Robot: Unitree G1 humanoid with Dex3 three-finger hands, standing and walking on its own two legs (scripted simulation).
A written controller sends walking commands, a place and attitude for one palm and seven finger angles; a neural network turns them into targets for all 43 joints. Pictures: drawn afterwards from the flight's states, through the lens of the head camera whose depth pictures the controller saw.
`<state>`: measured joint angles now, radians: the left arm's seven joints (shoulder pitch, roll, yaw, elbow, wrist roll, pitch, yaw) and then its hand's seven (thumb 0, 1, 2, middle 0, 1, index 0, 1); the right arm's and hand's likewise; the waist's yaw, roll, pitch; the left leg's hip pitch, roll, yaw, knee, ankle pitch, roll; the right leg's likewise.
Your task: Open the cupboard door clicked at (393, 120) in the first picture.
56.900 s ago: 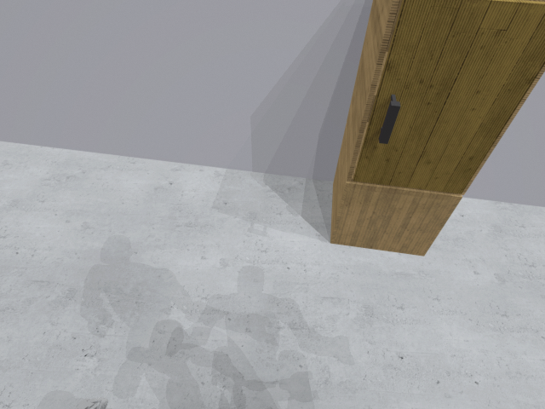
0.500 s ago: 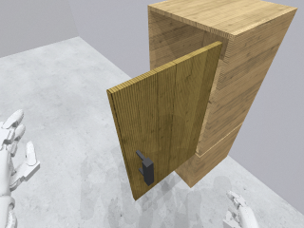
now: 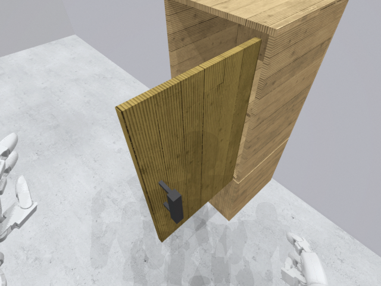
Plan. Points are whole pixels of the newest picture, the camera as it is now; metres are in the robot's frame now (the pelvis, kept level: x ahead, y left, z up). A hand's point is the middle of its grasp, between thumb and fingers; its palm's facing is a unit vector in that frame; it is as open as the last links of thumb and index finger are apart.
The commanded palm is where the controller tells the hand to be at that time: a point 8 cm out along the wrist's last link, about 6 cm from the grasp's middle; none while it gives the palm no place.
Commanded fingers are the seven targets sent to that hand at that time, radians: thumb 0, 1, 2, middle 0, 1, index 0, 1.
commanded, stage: step back with the hand held close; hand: left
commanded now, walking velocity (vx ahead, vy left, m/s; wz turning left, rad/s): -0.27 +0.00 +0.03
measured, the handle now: (170, 201) +0.33 +0.09 -0.07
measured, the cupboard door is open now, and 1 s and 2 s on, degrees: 90 90 90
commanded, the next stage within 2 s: stop stepping back and stand still in 1.04 s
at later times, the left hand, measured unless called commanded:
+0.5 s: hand out of the picture +0.11 +0.29 +0.15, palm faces +0.47 -0.73 -0.50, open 7.4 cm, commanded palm +0.05 +0.32 +0.17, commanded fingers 0.00 0.90 0.90 -0.20 -0.30 -0.20 -0.30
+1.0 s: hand out of the picture +0.03 +0.29 +0.17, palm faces +0.52 -0.73 -0.44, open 7.4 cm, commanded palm -0.02 +0.31 +0.17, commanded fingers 0.00 0.90 0.90 -0.20 -0.30 -0.20 -0.30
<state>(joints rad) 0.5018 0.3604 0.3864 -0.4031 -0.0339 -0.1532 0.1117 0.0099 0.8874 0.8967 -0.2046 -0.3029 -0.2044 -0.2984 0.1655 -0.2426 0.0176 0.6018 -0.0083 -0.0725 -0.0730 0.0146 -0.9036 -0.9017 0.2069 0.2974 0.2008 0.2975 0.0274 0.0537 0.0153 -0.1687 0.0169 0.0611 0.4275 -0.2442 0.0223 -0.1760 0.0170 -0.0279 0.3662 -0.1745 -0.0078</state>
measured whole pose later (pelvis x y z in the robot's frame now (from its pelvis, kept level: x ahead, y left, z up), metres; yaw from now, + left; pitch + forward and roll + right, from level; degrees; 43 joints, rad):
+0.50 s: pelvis -0.08 +0.01 -0.02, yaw +3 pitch -1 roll -1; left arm 0.52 0.40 0.44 -0.50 0.02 -0.22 0.15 0.01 0.88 0.90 -0.21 -0.30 -0.21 -0.30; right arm 0.23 -0.22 0.01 0.56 0.00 -0.09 -0.08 0.01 -0.90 -0.90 0.21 0.30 0.20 0.30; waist 0.00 -0.01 0.06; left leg -0.37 -0.02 0.04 0.60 -0.21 0.07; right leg -0.37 0.02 0.02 0.55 -0.15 0.02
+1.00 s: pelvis -0.15 +0.00 -0.01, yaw +2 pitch +2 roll -3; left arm 0.53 0.42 0.48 -0.55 -0.05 -0.24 0.17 0.01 0.88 0.90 -0.21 -0.30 -0.21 -0.30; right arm 0.17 -0.17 0.00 0.65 -0.02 -0.17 -0.04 0.01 -0.90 -0.90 0.21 0.30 0.20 0.30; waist 0.05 0.01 0.00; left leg -0.48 0.07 0.07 0.42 0.01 0.05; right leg -0.24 0.08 -0.01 0.85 -0.53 0.00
